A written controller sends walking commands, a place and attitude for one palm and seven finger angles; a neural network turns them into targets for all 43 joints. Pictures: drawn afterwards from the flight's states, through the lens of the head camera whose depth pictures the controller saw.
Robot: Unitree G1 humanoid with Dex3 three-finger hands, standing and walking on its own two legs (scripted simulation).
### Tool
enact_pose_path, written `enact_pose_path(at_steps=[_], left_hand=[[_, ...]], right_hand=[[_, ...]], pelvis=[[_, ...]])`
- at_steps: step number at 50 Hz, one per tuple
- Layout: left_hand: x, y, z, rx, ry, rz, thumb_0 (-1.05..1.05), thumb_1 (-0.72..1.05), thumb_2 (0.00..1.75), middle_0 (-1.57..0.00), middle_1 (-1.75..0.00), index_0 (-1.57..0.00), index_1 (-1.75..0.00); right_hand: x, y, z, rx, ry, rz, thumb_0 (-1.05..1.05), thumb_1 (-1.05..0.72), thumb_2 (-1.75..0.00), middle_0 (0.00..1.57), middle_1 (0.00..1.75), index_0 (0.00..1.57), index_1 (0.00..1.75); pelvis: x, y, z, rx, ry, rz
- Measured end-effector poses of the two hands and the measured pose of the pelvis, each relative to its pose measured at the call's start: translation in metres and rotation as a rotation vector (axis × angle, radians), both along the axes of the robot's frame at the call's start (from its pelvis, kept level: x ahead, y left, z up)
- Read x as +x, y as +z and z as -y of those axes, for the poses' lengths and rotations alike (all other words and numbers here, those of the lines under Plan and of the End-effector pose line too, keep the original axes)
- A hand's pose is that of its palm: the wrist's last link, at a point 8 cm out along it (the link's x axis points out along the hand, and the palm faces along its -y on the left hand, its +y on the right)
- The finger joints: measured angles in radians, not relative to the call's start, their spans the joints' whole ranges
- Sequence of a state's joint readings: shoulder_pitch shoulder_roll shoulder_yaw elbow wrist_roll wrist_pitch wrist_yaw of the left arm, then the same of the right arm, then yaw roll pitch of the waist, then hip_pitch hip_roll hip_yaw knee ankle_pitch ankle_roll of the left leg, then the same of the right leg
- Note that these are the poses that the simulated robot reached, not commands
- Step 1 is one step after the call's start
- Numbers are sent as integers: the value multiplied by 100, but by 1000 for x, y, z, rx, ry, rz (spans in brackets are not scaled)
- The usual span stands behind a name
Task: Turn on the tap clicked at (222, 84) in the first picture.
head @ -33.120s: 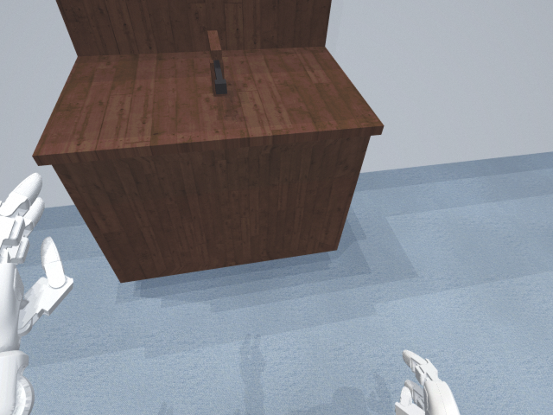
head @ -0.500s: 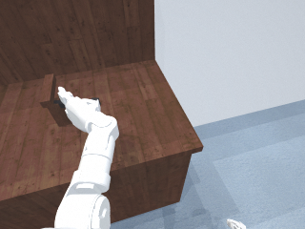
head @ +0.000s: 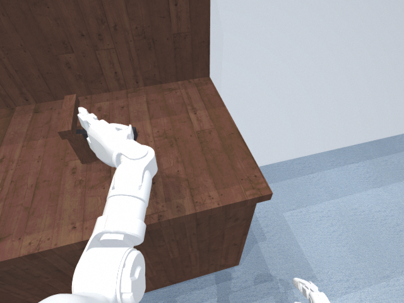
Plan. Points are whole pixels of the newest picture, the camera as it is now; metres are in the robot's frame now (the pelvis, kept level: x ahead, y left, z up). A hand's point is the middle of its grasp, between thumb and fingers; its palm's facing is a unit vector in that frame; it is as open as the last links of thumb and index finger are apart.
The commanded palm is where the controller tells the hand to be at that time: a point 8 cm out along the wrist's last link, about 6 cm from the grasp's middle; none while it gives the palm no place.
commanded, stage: draw the hand back beside the body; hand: left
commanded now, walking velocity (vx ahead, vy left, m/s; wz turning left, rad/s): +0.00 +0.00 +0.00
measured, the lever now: (130, 134) +0.48 +0.21 +0.06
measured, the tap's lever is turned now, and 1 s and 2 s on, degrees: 73 73 73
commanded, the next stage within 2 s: step back with the hand held close in 1.54 s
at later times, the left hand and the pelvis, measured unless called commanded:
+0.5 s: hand (93, 171) +0.30 +0.21 +0.14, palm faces +0.29 -0.93 -0.23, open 7.7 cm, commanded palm +0.28 +0.23 +0.16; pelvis -0.01 +0.02 +0.01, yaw -3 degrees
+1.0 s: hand (51, 195) +0.24 +0.25 +0.16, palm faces +0.30 -0.92 -0.27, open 7.5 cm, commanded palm +0.20 +0.29 +0.17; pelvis -0.01 +0.03 +0.01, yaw -2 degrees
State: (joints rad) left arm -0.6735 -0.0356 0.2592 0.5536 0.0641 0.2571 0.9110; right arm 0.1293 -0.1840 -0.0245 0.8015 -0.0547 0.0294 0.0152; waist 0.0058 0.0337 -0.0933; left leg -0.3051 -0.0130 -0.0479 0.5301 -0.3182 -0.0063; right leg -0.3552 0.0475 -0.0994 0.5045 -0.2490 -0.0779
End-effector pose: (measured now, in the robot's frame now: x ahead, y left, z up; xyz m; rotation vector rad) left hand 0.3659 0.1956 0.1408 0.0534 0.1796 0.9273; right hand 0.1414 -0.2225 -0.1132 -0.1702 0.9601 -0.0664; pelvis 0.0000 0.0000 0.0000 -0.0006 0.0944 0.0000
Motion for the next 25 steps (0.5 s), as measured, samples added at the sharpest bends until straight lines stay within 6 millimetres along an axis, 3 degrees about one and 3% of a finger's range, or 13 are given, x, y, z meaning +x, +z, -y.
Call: enact_pose_path(at_steps=[5, 10, 14, 20, 25], left_hand=[[1, 0, 0, 31, -43, 9, 2, 90, 89, -15, -15, -15, -15], [1, 7, 9, 67, -342, 82, 2, 90, 89, -15, -15, -15, -16], [-17, 10, 8, 21, -505, 152, 2, 90, 89, -16, -16, -16, -16], [-59, -7, -34, 118, -646, 109, 2, 90, 89, -17, -17, -17, -18], [-98, 11, -61, 235, -664, 144, 2, 90, 89, -17, -19, -17, -19]], right_hand=[[-7, -5, 2, -4, -12, -37, 1, -91, -89, 20, 30, 20, 30], [-13, 3, 10, -28, -101, -22, 1, -91, -89, 20, 30, 21, 30], [-13, 14, 15, -39, -159, 25, 1, -91, -89, 20, 30, 20, 30], [-8, 32, 15, -24, -156, 130, 1, -91, -89, 20, 30, 20, 30], [1, 37, 6, -32, -69, 187, 1, -91, -90, 20, 30, 20, 30]], pelvis=[[4, 0, -3, 2, -2, 3], [8, 2, -4, 7, -29, 41], [10, 5, -6, 1, -53, 82], [5, 7, -7, -3, -67, 144], [-7, 9, -15, -8, -49, 181]])
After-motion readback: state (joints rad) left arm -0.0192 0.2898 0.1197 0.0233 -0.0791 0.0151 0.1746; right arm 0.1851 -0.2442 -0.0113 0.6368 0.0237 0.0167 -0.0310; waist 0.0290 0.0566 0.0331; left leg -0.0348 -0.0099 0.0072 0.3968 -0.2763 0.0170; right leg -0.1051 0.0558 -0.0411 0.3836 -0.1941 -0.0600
